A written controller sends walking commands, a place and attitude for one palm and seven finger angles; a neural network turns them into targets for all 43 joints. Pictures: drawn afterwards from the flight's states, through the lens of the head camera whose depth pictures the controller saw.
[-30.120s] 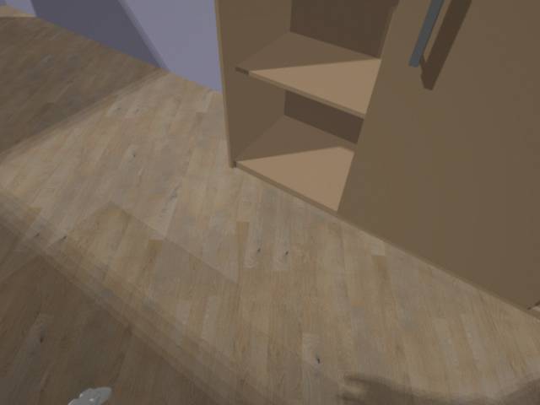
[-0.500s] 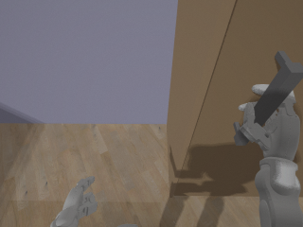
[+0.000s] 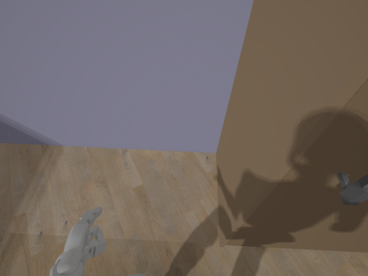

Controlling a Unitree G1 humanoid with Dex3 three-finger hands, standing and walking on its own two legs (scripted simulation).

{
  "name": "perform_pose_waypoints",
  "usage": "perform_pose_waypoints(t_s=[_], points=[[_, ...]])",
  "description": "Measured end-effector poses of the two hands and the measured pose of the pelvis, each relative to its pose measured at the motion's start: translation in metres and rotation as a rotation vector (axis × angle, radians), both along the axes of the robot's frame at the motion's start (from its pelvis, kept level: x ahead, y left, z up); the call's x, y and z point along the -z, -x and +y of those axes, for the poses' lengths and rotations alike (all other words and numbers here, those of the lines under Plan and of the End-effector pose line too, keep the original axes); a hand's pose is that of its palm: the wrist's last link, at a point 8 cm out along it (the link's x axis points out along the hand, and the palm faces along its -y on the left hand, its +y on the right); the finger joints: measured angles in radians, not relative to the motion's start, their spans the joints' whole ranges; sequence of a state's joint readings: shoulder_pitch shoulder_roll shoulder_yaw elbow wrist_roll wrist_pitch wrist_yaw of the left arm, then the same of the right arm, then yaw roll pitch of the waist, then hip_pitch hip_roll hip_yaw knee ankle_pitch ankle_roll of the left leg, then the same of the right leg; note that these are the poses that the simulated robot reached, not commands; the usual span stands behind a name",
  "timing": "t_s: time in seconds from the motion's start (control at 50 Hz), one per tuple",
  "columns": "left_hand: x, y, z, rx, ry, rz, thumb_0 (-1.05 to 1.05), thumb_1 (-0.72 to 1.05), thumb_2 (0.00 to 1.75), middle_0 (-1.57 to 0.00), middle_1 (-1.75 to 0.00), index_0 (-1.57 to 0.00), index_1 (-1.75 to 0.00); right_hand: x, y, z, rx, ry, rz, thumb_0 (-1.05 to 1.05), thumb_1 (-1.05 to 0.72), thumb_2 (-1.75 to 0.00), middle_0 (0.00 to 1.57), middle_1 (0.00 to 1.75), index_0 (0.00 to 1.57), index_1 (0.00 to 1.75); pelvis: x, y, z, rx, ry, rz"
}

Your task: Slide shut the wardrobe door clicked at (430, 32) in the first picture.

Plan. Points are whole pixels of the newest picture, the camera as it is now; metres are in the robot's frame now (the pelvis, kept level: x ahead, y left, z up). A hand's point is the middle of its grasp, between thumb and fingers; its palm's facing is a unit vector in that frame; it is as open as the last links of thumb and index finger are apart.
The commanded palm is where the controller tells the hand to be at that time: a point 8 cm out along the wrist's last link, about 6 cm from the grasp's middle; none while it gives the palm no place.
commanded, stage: stop walking and hold the door there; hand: right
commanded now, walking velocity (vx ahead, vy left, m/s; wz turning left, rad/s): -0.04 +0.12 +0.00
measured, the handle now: out of the picture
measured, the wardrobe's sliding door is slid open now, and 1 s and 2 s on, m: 0.00 0.00 0.00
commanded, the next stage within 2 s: loosen the grip on the handle in 1.76 s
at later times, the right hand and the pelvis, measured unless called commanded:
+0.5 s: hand out of the picture +0.24 -0.27 +0.17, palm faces +0.57 +0.79 -0.22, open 6.7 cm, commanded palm +0.18 -0.28 +0.18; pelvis +0.01 +0.00 +0.01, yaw +1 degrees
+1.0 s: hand out of the picture +0.24 -0.27 +0.17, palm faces +0.47 +0.86 -0.17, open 6.7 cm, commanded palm +0.18 -0.28 +0.18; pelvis +0.00 -0.05 +0.00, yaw +1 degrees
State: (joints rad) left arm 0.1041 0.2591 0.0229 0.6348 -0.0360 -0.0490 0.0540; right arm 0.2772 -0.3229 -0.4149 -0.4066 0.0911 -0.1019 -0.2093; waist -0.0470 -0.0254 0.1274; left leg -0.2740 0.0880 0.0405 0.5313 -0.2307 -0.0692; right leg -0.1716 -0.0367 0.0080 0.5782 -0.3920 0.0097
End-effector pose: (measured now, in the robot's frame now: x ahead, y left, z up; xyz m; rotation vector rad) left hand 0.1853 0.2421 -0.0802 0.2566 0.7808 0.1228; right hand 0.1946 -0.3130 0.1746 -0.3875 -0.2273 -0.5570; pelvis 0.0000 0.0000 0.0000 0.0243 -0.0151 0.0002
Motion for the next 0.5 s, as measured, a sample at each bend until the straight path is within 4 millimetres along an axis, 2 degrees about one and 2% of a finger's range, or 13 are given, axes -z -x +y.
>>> perform_pose_waypoints(t_s=[0.14,0.36,0.5], points=[[-0.009,0.015,0.003,-0.037,0.013,-0.018,0.01,0.91,0.9,-0.2,-0.3,-0.2,-0.3,0.001,0.0,0.006,0.036,-0.061,-0.018,-0.15,-0.6,-0.83,0.46,1.4,0.22,1.38,-0.006,-0.015,0.002,-0.007,-0.002,-0.007],[-0.015,0.003,-0.014,-0.005,0.051,-0.068,0.01,0.91,0.9,-0.2,-0.3,-0.21,-0.3,0.002,0.0,0.007,0.033,-0.073,-0.026,-0.13,-0.63,-0.8,0.46,1.4,0.17,1.4,-0.006,-0.014,0.003,-0.021,0.001,-0.002],[-0.019,0.001,-0.019,-0.001,0.044,-0.075,0.01,0.91,0.9,-0.2,-0.3,-0.21,-0.3,0.002,0.0,0.006,0.014,-0.075,-0.027,-0.13,-0.64,-0.79,0.46,1.4,0.18,1.4,-0.007,-0.012,-0.002,-0.025,0.001,-0.003]])
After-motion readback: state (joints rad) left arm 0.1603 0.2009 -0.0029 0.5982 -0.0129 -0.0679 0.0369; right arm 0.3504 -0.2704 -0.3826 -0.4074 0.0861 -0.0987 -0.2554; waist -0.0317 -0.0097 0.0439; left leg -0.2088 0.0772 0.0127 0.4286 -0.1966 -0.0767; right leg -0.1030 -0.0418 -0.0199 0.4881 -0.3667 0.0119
